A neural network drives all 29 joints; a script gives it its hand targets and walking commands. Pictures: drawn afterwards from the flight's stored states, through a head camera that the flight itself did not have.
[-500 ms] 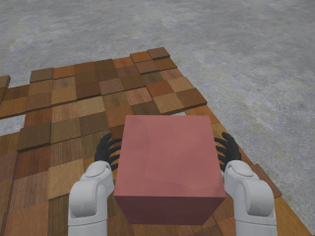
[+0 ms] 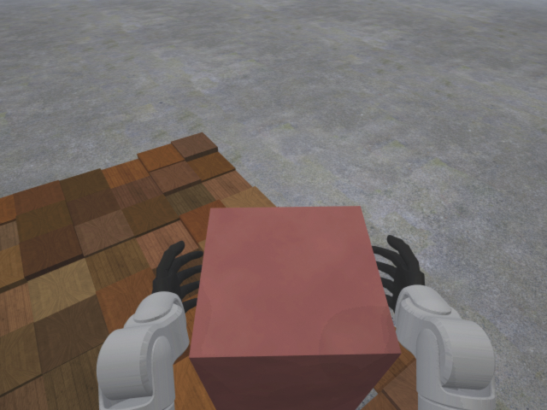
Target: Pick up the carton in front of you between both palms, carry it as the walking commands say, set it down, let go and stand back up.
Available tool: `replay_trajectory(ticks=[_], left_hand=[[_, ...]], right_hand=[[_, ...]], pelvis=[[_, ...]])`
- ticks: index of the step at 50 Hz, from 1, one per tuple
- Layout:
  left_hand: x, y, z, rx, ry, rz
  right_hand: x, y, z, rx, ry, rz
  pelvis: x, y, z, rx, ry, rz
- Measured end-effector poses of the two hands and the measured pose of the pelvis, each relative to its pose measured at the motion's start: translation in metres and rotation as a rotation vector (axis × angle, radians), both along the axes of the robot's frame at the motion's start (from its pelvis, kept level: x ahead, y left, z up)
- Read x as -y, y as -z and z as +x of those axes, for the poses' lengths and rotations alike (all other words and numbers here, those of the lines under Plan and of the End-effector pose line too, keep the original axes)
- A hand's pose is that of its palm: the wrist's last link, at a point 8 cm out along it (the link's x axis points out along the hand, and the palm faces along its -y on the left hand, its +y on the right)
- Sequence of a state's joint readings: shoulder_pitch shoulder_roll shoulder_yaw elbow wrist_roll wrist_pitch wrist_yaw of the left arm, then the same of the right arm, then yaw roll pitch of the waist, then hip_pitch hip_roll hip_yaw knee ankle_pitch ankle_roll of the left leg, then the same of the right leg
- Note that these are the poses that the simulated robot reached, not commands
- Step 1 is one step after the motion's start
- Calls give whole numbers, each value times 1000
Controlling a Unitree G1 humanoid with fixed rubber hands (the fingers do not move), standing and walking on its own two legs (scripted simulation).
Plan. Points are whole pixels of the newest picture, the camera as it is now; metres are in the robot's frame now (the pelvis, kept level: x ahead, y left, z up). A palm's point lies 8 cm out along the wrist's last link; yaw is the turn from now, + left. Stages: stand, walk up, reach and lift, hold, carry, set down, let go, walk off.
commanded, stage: carry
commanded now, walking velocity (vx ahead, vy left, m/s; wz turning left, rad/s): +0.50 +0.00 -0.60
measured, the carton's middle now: (286, 314) +0.27 +0.01 +0.04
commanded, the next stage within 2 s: none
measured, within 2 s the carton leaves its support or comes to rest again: neither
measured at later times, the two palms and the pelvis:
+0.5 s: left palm (246, 130) +0.68 +0.11 +0.11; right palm (379, 130) +0.71 -0.20 +0.10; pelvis +0.33 -0.07 -0.02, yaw +3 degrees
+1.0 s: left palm (258, 72) +1.02 +0.10 +0.11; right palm (358, 68) +1.07 -0.20 +0.11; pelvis +0.70 -0.10 +0.00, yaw +11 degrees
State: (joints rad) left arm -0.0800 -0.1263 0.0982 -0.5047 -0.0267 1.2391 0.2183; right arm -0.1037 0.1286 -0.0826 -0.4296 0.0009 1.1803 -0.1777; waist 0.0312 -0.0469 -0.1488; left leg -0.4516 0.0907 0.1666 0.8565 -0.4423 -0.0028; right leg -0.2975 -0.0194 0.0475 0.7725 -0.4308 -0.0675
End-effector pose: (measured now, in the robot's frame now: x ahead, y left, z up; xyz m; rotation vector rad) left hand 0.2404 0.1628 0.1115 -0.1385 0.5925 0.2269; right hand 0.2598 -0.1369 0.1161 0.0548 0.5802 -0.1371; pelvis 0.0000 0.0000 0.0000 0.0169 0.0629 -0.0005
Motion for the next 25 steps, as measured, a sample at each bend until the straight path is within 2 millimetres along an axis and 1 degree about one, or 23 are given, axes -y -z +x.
replay_trajectory(ticks=[2, 4, 7, 9, 11, 13, 15, 16, 18, 19, 21, 25], left_hand=[[11, -8, 44, -15, 69, 23], [23, -15, 88, -25, 120, 28], [36, -19, 152, -26, 125, 31], [46, -20, 193, -14, 113, 28], [56, -19, 233, 5, 99, 26], [63, -18, 273, 31, 77, 38], [67, -17, 312, 64, 45, 53], [67, -18, 330, 87, 25, 56], [66, -17, 364, 145, -20, 64], [64, -15, 377, 153, -32, 75], [59, -8, 399, 113, -52, 93], [56, 2, 440, 43, -69, 27]], right_hand=[[12, 1, 22, -18, 84, 18], [24, -1, 45, -32, 149, 34], [39, -12, 86, -33, 221, 28], [52, -20, 119, -19, 264, 19], [64, -25, 158, 7, 288, 22], [73, -27, 202, 38, 284, 25], [79, -25, 250, 74, 249, 35], [80, -23, 276, 96, 220, 38], [79, -16, 329, 154, 141, 41], [77, -11, 353, 163, 110, 49], [70, 1, 391, 118, 75, 76], [61, 18, 452, 23, 46, 119]], pelvis=[[-8, -7, 25, -11, 19, -7], [-12, -15, 49, -17, 40, -18], [-10, -26, 85, -25, 75, -35], [-5, -30, 111, -32, 74, -44], [2, -29, 137, -38, 63, -45], [12, -23, 167, -37, 55, -36], [23, -12, 199, -24, 44, -15], [30, -2, 217, -13, 32, 8], [44, 23, 250, -7, -15, 64], [47, 30, 263, -17, -16, 50], [53, 28, 283, -23, -8, 29], [69, 19, 329, -29, -41, 52]])
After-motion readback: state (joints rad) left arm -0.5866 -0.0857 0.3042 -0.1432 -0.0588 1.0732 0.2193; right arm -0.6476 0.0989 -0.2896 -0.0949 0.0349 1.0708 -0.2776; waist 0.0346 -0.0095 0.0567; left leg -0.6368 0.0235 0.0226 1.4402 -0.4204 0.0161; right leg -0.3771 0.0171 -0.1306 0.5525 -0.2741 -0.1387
